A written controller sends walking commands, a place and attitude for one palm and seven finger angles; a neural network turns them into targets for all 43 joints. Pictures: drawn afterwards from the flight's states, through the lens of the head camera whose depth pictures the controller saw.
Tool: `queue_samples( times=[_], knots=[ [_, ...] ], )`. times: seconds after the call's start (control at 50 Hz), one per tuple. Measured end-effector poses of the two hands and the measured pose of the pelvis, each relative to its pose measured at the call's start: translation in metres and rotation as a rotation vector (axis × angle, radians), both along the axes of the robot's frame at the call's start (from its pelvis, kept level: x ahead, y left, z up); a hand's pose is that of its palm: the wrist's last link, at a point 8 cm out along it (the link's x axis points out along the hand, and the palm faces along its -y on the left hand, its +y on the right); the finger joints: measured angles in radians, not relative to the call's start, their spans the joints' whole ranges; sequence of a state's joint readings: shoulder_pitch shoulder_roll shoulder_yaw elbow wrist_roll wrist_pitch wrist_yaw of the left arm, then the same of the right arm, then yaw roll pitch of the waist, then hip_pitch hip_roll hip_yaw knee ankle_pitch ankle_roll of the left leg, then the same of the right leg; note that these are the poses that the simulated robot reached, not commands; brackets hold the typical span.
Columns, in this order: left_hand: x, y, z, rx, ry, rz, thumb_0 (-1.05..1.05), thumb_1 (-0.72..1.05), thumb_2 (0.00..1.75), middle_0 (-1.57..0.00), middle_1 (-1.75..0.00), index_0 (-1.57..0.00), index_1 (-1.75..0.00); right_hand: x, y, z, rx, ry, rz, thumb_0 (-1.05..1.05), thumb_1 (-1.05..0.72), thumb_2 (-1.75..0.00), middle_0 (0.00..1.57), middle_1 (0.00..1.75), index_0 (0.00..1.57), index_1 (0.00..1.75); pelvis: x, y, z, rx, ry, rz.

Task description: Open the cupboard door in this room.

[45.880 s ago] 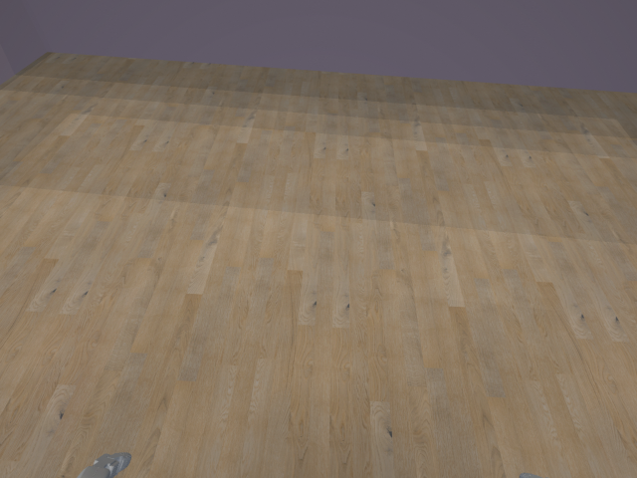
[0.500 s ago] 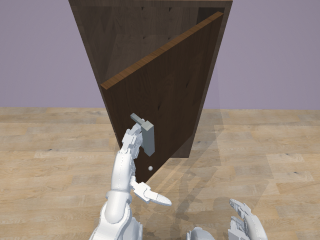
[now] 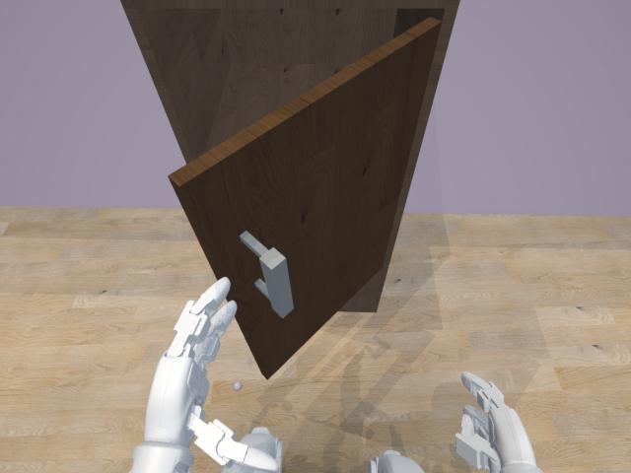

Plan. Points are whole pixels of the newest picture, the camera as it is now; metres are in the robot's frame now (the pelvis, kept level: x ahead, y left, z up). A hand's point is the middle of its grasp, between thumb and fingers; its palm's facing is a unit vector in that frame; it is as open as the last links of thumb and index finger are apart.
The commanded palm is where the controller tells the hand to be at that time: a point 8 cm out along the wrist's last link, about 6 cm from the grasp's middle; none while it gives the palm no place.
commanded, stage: slide the hand sideways off the handle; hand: left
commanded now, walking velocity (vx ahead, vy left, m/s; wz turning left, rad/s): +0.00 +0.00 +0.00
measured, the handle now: (267, 276) +0.34 +0.08 +0.07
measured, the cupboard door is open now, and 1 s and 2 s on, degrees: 47 47 47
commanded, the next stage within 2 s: draw the hand back to the body in 0.14 s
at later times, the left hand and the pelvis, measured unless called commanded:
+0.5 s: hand (170, 398) +0.19 +0.15 +0.11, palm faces +0.01 -1.00 -0.06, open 16.3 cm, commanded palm +0.16 +0.20 +0.10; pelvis -0.01 +0.01 +0.01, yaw +0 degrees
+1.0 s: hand (49, 385) +0.18 +0.22 +0.16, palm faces +0.21 -0.91 -0.35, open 14.3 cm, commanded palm +0.15 +0.27 +0.19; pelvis +0.00 +0.03 +0.06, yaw +0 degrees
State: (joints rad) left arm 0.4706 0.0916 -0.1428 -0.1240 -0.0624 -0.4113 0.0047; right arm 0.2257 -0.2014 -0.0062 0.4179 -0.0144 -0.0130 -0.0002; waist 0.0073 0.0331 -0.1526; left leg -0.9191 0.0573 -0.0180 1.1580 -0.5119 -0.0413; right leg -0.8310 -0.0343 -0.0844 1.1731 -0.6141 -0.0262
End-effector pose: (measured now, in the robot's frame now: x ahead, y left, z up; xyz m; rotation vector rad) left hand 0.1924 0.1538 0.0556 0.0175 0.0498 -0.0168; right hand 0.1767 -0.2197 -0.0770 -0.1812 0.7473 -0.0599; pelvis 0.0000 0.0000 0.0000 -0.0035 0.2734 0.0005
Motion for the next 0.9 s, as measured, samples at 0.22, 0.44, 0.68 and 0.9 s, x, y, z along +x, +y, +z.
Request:
queue_samples(
  times=[0.22,0.44,0.68,0.9],
  knots=[
    [-0.024,0.014,0.0,0.0,-0.006,0.004,-0.01,-0.5,0.3,-0.15,-0.31,-0.15,-0.31,-0.004,-0.01,-0.007,-0.021,-0.018,-0.016,0.01,-0.9,-0.9,0.2,0.3,0.2,0.3,-0.005,-0.004,-0.008,-0.002,0.005,0.01],
    [-0.022,0.037,0.037,0.048,-0.076,0.002,-0.01,-0.5,0.3,-0.15,-0.3,-0.15,-0.3,-0.017,-0.001,0.004,0.002,-0.037,-0.066,0.01,-0.9,-0.9,0.2,0.3,0.2,0.3,-0.012,0.003,0.001,-0.013,-0.045,0.003],
    [-0.036,0.061,0.063,0.038,-0.032,-0.001,-0.01,-0.5,0.3,-0.15,-0.3,-0.15,-0.3,-0.018,0.009,0.046,-0.023,-0.114,-0.055,0.01,-0.9,-0.9,0.2,0.3,0.2,0.3,-0.009,0.014,0.027,-0.023,-0.116,0.007],
    [-0.041,0.1,0.11,0.272,-0.002,0.173,-0.01,-0.31,0.38,-0.15,-0.3,-0.16,-0.3,-0.006,0.025,0.07,-0.023,-0.144,-0.065,0.01,-0.9,-0.9,0.2,0.3,0.2,0.3,0.001,0.025,0.051,-0.021,-0.183,-0.002]
  ],
)
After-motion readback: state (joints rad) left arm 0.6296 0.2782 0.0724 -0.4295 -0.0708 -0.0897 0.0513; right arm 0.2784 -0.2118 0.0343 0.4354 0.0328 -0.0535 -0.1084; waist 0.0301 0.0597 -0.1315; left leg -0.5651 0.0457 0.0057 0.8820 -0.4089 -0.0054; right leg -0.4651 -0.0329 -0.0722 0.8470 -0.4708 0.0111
